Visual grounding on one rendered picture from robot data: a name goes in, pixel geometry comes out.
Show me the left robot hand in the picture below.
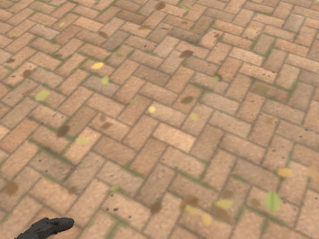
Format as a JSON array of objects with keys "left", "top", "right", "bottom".
[{"left": 14, "top": 217, "right": 75, "bottom": 239}]

